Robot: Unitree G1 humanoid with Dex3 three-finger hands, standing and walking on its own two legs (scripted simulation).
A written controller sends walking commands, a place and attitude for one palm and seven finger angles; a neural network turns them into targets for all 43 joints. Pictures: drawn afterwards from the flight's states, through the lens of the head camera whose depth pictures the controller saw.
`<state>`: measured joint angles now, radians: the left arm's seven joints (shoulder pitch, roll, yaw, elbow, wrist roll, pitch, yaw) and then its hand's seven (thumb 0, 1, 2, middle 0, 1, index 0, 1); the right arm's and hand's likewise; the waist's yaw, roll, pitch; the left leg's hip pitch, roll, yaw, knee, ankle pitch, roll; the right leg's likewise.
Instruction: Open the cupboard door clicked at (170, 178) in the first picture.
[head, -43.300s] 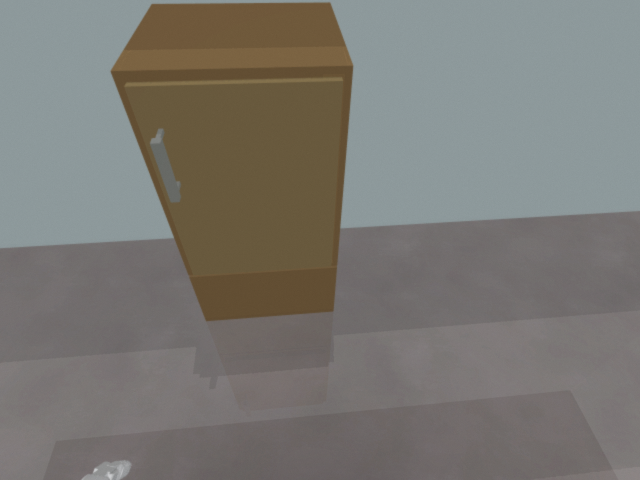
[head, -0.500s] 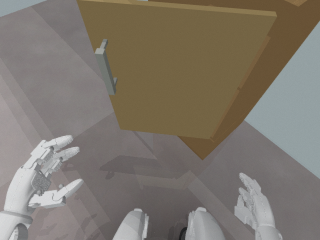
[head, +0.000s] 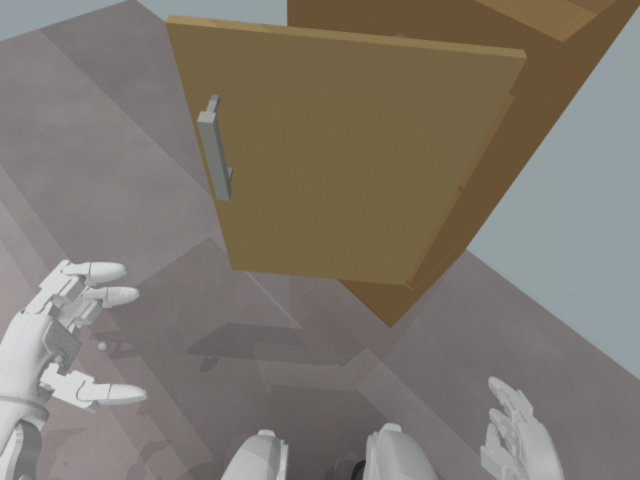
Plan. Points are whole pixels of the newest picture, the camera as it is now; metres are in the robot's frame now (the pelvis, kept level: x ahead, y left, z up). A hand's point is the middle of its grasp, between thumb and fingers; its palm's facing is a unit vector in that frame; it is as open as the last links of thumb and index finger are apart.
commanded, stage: raise the hand with hooked fingers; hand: left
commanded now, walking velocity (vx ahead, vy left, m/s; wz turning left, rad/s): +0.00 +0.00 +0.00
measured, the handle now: (219, 151) +0.54 +0.19 +0.05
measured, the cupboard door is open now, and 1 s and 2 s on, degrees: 42 42 42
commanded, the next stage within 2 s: move the hooked fingers beside the handle in 0.94 s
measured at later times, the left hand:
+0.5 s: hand (95, 289) +0.30 +0.27 +0.06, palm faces -0.01 -1.00 -0.07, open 14.0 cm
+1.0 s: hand (106, 289) +0.30 +0.26 +0.06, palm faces +0.00 -1.00 -0.05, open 14.0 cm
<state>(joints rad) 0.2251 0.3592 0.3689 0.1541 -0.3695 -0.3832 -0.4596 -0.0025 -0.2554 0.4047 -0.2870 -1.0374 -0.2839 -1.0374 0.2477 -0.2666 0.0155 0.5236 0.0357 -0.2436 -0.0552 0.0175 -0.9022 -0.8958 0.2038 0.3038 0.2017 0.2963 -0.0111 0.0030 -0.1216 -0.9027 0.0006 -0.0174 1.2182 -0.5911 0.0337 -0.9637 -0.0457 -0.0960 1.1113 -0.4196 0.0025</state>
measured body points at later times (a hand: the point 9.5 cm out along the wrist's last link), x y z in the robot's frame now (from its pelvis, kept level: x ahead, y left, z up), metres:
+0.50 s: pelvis +0.01 +0.00 +0.01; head +0.10 +0.01 +0.45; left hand +0.30 +0.33 +0.07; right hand +0.17 -0.25 -0.07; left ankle +0.00 +0.09 -0.64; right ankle +0.07 -0.13 -0.64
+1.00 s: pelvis +0.02 -0.01 +0.01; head +0.10 +0.00 +0.45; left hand +0.30 +0.32 +0.07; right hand +0.18 -0.26 -0.07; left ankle +0.00 +0.09 -0.64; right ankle +0.07 -0.13 -0.64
